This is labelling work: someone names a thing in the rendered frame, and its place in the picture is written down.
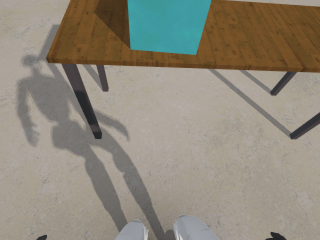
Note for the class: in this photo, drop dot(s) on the robot left shin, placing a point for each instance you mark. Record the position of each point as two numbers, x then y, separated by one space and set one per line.
137 221

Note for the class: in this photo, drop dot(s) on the carton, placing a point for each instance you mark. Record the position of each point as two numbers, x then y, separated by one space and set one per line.
169 26

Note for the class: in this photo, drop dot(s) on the table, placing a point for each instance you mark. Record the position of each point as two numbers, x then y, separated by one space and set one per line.
237 35

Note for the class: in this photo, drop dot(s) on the left robot thigh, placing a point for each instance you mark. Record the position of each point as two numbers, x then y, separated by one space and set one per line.
133 231

